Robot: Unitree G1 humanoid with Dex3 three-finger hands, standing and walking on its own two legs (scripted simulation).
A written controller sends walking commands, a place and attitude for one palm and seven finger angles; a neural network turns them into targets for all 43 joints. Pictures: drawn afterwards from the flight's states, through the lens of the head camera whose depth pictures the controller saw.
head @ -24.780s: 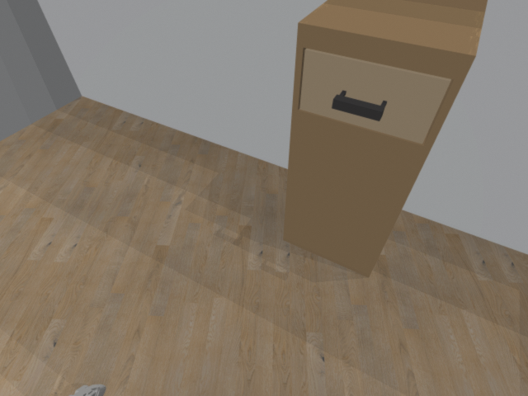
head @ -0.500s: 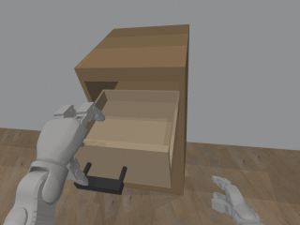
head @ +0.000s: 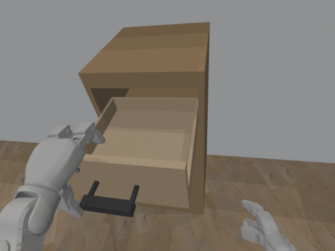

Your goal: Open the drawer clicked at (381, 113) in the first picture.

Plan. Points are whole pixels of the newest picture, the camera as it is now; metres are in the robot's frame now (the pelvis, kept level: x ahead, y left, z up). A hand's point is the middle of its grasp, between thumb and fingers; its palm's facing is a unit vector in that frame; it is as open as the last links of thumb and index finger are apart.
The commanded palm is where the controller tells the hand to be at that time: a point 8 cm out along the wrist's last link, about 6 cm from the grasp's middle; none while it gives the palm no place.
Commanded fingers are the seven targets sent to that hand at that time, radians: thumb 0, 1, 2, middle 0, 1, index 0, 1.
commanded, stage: draw the hand back to the body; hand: left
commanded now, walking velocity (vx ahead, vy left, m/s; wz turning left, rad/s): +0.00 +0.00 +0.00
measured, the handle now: (111, 196) +0.23 +0.18 +0.03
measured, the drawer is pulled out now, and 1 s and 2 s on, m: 0.30 0.30 0.30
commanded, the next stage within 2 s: step back with the hand held close in 1.30 s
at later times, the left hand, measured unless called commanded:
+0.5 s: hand (67, 164) +0.20 +0.20 +0.21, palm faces +0.32 -0.85 -0.41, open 13.5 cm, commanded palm +0.15 +0.24 +0.23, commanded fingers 0.00 -0.12 0.47 -0.27 -0.95 -0.27 -0.95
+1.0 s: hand (48, 160) +0.20 +0.24 +0.21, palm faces +0.43 -0.80 -0.42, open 9.5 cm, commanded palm +0.15 +0.29 +0.22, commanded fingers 0.00 0.76 0.84 -0.21 -0.39 -0.21 -0.39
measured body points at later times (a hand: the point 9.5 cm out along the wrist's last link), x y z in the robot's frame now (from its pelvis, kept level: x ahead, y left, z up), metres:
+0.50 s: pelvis +0.02 +0.00 +0.00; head +0.00 -0.02 +0.45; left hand +0.17 +0.24 +0.23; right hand +0.23 -0.19 -0.07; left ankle +0.00 +0.10 -0.73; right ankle +0.01 -0.08 -0.73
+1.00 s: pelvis +0.03 +0.00 +0.00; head +0.02 -0.02 +0.45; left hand +0.18 +0.28 +0.23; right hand +0.23 -0.21 -0.08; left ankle +0.00 +0.10 -0.73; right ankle +0.01 -0.08 -0.73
